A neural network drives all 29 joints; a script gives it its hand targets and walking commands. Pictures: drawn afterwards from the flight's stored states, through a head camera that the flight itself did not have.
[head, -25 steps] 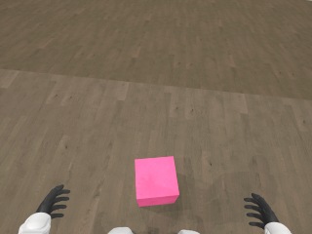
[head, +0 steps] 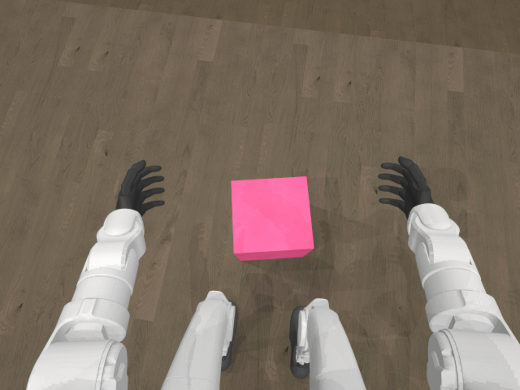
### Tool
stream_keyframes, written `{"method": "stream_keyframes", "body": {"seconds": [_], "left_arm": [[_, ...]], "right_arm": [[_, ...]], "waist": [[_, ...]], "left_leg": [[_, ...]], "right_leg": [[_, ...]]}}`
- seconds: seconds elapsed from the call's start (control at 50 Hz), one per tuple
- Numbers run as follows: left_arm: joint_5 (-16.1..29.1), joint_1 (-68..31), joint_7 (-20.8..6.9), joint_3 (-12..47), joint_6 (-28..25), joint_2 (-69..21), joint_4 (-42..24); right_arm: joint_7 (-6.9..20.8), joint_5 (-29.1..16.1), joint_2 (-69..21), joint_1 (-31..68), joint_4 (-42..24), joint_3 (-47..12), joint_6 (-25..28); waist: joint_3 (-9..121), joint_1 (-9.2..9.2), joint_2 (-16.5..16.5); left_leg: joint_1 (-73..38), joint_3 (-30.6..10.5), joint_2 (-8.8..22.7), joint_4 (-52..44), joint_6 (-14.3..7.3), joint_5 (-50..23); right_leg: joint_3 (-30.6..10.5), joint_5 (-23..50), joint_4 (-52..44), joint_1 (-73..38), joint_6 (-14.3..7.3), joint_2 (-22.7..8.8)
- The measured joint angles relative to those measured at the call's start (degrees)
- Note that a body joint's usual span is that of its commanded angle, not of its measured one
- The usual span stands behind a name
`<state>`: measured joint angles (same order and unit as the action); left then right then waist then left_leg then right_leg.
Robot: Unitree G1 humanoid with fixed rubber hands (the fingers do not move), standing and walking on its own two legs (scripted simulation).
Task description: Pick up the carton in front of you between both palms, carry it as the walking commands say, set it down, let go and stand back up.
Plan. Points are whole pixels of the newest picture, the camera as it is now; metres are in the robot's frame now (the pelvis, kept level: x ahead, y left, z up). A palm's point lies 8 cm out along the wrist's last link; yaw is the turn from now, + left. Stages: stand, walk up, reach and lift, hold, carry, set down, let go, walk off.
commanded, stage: reach and lift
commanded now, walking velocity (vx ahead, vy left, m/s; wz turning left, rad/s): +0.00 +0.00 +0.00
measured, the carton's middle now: (270, 222) +0.45 +0.01 -0.55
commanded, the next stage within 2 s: none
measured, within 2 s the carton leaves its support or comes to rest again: leaves its support in 1.98 s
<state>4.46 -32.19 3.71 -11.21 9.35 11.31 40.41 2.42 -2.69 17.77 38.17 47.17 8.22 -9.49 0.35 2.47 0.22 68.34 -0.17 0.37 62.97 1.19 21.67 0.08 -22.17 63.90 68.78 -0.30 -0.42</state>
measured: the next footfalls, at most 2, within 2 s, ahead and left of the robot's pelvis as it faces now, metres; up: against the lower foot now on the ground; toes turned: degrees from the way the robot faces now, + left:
none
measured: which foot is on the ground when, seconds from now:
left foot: down 0.00-1.00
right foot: down 0.00-1.00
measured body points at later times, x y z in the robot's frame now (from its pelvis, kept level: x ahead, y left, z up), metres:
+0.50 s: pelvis -0.01 +0.00 -0.08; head +0.29 -0.02 +0.25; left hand +0.45 +0.20 -0.21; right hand +0.50 -0.18 -0.22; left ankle +0.07 +0.13 -0.64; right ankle +0.06 -0.11 -0.64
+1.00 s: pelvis -0.06 +0.00 -0.27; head +0.29 -0.01 +0.01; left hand +0.44 +0.20 -0.44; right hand +0.49 -0.18 -0.44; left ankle +0.06 +0.13 -0.64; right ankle +0.06 -0.11 -0.64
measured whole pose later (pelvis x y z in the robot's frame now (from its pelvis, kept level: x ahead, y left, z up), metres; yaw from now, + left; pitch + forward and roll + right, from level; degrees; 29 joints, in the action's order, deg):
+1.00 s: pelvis -0.06 +0.00 -0.27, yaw +1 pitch +42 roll +2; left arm 13.0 -67.6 9.2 -9.4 1.7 13.7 56.5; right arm -4.5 -11.6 23.2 75.3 64.5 1.8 -2.5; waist -9.6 2.9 -0.4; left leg 129.3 -0.4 -0.4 115.5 2.2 28.6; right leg -0.8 -28.9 117.0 130.3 -0.7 -0.3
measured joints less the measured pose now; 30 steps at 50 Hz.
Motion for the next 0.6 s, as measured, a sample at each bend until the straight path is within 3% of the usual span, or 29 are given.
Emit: {"method": "stream_keyframes", "body": {"seconds": [0.16, 0.26, 0.46, 0.6], "left_arm": [[0.1, -18.8, 2.2, -4.0, 1.2, -1.3, 5.8], [-1.9, -25.2, 3.0, -6.8, 0.2, -3.0, 7.2], [-6.2, -23.2, 1.3, -11.4, -6.0, -5.1, 9.2], [-1.8, -21.5, 1.7, -7.5, -9.0, -3.1, 9.8]], "right_arm": [[0.2, 1.0, 1.7, 20.3, 8.7, 1.9, -0.9], [0.0, 3.2, 1.9, 27.8, 11.9, 3.7, 0.1], [-1.6, 6.9, -1.3, 26.5, 13.2, 7.0, 5.1], [-4.1, 3.1, -1.4, 22.6, 10.2, 3.6, 7.8]], "waist": [[-0.4, 1.19, 0.2], [0.3, 1.67, 0.3], [6.4, 1.23, 0.6], [7.6, 0.57, 0.3]], "left_leg": [[12.8, 0.2, 0.1, 3.6, 0.2, -2.6], [18.6, 0.5, 0.2, 4.4, 0.3, -3.4], [30.8, 0.8, 0.4, 10.2, 0.4, -0.5], [43.4, 0.5, 0.0, 23.4, 0.6, 4.6]], "right_leg": [[-0.3, 2.6, 3.9, 13.2, -0.3, 0.2], [-0.6, 3.4, 5.0, 19.2, -0.4, 0.3], [-1.0, 0.6, 10.9, 31.7, -0.4, 0.5], [-1.0, -4.6, 24.2, 44.2, -0.4, 0.3]]}}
